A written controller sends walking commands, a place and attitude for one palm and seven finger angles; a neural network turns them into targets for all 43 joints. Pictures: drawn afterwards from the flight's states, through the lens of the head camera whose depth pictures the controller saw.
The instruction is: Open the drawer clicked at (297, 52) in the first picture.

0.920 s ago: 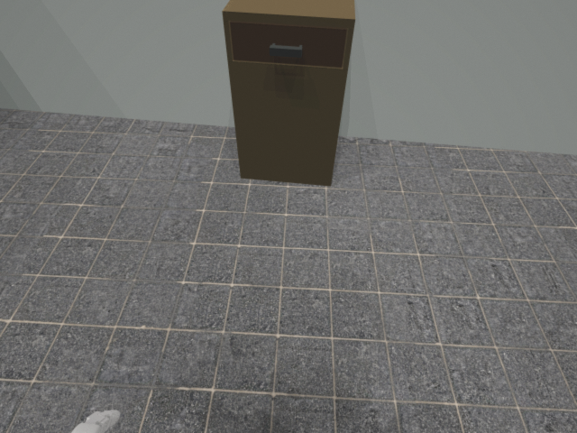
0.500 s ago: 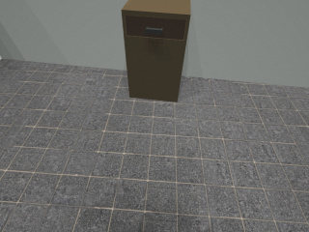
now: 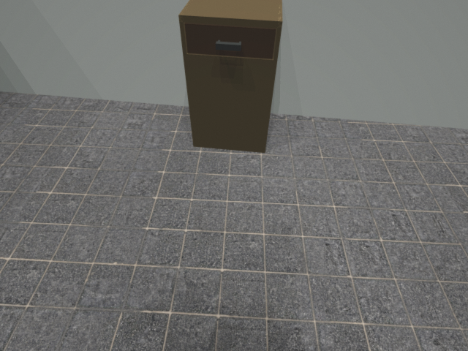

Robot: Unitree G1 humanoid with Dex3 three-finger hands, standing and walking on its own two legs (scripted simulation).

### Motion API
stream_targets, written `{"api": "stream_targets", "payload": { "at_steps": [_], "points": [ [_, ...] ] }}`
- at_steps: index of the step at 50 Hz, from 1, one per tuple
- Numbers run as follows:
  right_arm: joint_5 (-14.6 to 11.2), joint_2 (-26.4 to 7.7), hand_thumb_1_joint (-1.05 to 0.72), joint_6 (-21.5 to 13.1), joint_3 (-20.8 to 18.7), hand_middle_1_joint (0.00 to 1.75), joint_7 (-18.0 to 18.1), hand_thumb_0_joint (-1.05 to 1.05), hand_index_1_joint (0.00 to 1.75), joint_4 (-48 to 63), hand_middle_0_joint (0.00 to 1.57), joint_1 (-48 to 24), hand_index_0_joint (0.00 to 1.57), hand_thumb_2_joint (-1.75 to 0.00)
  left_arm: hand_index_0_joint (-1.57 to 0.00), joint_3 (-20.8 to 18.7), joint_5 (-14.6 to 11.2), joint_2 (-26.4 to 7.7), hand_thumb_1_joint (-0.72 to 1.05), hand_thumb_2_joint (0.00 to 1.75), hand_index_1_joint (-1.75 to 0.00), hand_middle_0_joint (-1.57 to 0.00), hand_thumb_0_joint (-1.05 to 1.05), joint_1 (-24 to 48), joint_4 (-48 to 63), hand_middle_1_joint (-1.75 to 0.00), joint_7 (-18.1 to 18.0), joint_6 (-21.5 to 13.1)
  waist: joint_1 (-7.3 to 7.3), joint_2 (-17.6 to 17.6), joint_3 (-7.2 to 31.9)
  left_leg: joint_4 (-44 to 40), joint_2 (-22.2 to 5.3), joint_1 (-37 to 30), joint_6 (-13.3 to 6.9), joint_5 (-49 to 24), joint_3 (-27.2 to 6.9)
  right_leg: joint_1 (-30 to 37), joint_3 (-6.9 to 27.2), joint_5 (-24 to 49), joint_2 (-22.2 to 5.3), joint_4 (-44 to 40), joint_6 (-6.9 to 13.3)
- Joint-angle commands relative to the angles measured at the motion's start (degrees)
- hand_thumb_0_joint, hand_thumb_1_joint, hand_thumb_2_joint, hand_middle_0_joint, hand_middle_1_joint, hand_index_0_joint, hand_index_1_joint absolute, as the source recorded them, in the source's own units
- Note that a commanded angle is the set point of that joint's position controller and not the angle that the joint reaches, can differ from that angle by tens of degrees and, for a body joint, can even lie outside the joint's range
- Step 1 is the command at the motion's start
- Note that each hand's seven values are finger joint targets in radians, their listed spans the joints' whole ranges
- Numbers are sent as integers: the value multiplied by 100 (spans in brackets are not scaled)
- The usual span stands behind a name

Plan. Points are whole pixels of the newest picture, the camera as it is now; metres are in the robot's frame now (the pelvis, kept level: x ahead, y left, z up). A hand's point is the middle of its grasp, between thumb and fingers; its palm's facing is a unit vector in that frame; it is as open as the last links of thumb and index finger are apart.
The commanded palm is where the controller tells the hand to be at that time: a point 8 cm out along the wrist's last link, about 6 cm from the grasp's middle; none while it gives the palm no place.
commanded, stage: look at it before walking up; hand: left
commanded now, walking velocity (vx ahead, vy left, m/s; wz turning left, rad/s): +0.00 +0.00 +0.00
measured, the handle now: (229, 44) +1.42 +0.09 -0.08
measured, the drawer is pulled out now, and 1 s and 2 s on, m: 0.00 0.00 0.00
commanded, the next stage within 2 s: walk to a spot facing it in 0.52 s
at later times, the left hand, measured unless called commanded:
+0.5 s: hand out of the picture +0.07 +0.24 -0.16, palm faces -0.03 -0.94 -0.33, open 7.4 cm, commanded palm none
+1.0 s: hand out of the picture +0.05 +0.20 -0.19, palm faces -0.05 -0.99 -0.15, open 7.4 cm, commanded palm none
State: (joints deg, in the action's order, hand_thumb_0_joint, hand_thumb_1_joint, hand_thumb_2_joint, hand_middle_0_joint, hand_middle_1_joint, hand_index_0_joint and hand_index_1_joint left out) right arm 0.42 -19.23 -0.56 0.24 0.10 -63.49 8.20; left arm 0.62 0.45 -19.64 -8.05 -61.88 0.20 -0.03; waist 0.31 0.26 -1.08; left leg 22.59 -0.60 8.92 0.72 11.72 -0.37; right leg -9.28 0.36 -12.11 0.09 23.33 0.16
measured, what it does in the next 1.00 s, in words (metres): shifts its weight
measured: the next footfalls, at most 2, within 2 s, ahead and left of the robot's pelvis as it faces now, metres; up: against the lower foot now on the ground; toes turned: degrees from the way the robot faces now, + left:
right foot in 1.24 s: +0.31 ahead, -0.15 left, +0.00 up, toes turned -12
left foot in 1.70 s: +0.50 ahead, +0.09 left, +0.00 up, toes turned +10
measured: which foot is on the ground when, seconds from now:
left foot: down 0.00-1.00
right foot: down 0.00-0.90, up 0.92-1.00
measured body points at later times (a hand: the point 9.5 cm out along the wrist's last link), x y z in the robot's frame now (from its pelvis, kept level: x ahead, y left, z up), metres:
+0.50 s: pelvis +0.00 +0.00 +0.00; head +0.00 +0.00 +0.45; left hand +0.07 +0.29 -0.13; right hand +0.08 -0.30 -0.13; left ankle +0.01 +0.13 -0.74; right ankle +0.01 -0.12 -0.74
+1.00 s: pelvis +0.08 +0.02 -0.01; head +0.07 +0.04 +0.44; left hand +0.06 +0.25 -0.18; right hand +0.03 -0.22 -0.16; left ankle +0.01 +0.13 -0.74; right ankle +0.02 -0.10 -0.70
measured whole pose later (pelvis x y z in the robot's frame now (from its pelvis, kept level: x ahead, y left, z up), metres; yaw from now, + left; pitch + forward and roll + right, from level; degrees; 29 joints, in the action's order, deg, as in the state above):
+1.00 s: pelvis +0.08 +0.02 -0.01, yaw -3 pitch +0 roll +0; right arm 1.1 -9.9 -3.5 -0.4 0.7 -63.9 22.0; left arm -1.0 1.3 -11.9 -20.7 -64.1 1.2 1.3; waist 1.1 2.4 1.3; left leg 28.2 -1.6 5.9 -0.4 22.2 4.4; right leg -19.5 -0.8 -25.9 -0.3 51.8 1.4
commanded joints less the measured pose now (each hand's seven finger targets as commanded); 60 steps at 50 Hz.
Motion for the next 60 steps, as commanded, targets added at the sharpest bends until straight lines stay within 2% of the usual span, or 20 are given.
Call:
{"api": "stream_targets", "payload": {
  "at_steps": [1,5,31,33,35,37,40,42,43,44,45,46,47,49,50,53,55,57,59,60],
  "points": [
    [20,-1181,-90,-143,-223,30,58,0,30,379,20,-315,20,-90,-20,-260,19,-1156,90,90,-30,-20,0,287,350,-30,-75,-117,-44,-11,144,-470,-588,91,-242,-335,-582,-53,621,111,-669,-497,169],
    [13,-1174,-90,-152,-225,30,59,0,30,375,20,-311,20,-90,-20,-262,20,-1150,90,90,-30,-20,0,260,352,-30,-78,-134,-48,26,291,-424,-609,-12,-241,-517,-562,21,611,342,-684,-477,172],
    [0,-1190,-90,-138,-205,30,63,0,30,340,20,-361,20,-90,-20,-245,17,-1173,90,90,-30,-20,0,200,294,-30,-80,-154,-43,-27,291,-463,-630,-162,-210,-741,-537,101,591,693,-709,-544,169],
    [53,-424,-90,-25,-27,30,31,0,30,168,20,58,20,-90,-20,-95,22,-446,90,90,-30,-20,0,-251,92,-30,-100,-34,-49,103,341,-315,-537,-107,-98,135,-352,66,607,-491,-660,-570,83],
    [94,-394,-90,33,-55,30,4,0,30,158,20,208,20,-90,-20,-135,64,-492,90,90,-30,-20,0,-468,71,-30,-52,34,-89,267,-92,-182,-377,358,-124,1431,-257,-229,861,-1904,-665,-745,179],
    [122,-361,-90,50,-83,30,-15,0,30,222,20,300,20,-90,-20,-219,90,-612,90,90,-30,-20,0,-631,131,-30,-9,60,-123,539,-499,184,-207,893,-110,1927,-98,-417,1205,-2699,-765,-930,344],
    [107,-198,-90,-24,-125,30,-10,0,30,319,20,493,20,-90,-20,-326,60,-672,90,90,-30,-20,0,-910,183,-30,-6,9,-98,742,-598,960,-132,1060,-119,1468,270,-422,1692,-2884,-1147,-1126,697],
    [80,-87,-90,-120,-141,30,1,0,30,281,20,776,20,-90,-20,-357,36,-540,90,90,-30,-20,0,-897,239,-30,-5,-56,43,495,-529,734,-226,661,-160,1150,268,-595,1512,-2248,-1090,-791,779],
    [72,-63,-90,-161,-148,30,9,0,30,212,20,1042,20,-90,-20,-355,31,-419,90,90,-30,-20,0,-787,280,-30,9,-68,152,267,-521,354,-303,276,-208,1159,116,-855,1142,-1942,-844,-390,682],
    [81,-200,-90,-191,-206,30,25,0,30,103,20,1378,20,-90,-20,-331,37,-222,90,90,-30,-20,0,-655,360,-30,34,-75,292,-373,-598,-103,-662,-236,-375,1377,-475,-1450,668,-1718,-413,380,505],
    [122,-513,-90,-222,-309,30,48,0,30,-53,20,1883,20,-90,-20,-290,51,97,90,90,-30,-20,0,-482,479,-30,58,-89,467,-1391,-710,-853,-1529,-701,-750,1720,-1652,-2267,-179,-1440,108,1825,253],
    [121,-578,-90,-251,-361,30,88,0,30,-122,20,2306,20,-90,-20,-274,89,174,90,90,-30,-20,0,-59,724,-30,40,-157,588,-1547,-956,-1386,-2109,-990,-1158,1477,-2459,-3095,-280,-1879,91,2763,174],
    [100,-435,-90,-291,-329,30,125,0,30,-159,20,2446,20,-90,-20,-312,119,124,90,90,-30,-20,0,114,798,-30,28,-178,584,-1219,-1150,-1371,-2257,-1102,-1306,755,-2509,-3499,29,-1753,-193,3351,162],
    [67,-83,-90,-387,-266,30,166,0,30,-135,20,2343,20,-90,-20,-337,103,210,90,90,-30,-20,0,63,747,-30,90,-252,436,-629,-1057,-1083,-2149,-1219,-1337,-816,-1923,-3622,69,-1404,-500,3693,136],
    [90,-42,-90,-424,-262,30,178,0,30,-129,20,2277,20,-90,-20,-340,93,343,90,90,-30,-20,0,-2,720,-30,118,-254,347,-628,-913,-1013,-2033,-1299,-1268,-1307,-1523,-3500,-18,-1314,-555,3661,98],
    [100,72,-90,-472,-289,30,202,0,30,-168,20,2212,20,-90,-20,-319,70,623,90,90,-30,-20,0,58,746,-30,196,-199,240,-820,-695,-1050,-1602,-1045,-1025,-1390,-575,-2891,-371,-841,-587,2864,52],
    [104,151,-90,-471,-286,30,199,0,30,-215,20,2204,20,-90,-20,-308,58,762,90,90,-30,-20,0,188,800,-30,227,-179,200,-898,-768,-1089,-1381,-723,-884,-1502,-146,-2415,-668,-426,-470,2212,71],
    [103,148,-90,-457,-300,30,196,0,30,-292,20,2226,20,-90,-20,-326,51,789,90,90,-30,-20,0,178,781,-30,223,-185,157,-896,-744,-963,-1380,-470,-833,-1794,52,-1730,-902,-196,-312,1694,145],
    [78,93,-90,-439,-336,30,194,0,30,-335,20,2151,20,-90,-20,-389,64,696,90,90,-30,-20,0,-376,616,-30,182,-200,-153,-744,-462,-284,-1334,-400,-740,-2893,292,-846,-1061,7,-68,1347,288],
    [41,87,-90,-443,-339,30,195,0,30,-338,20,2099,20,-90,-20,-441,85,580,90,90,-30,-20,0,-966,431,-30,157,-230,-436,-563,-148,450,-1229,-207,-628,-3170,447,-14,-1040,267,-6,1043,350]
  ]
}}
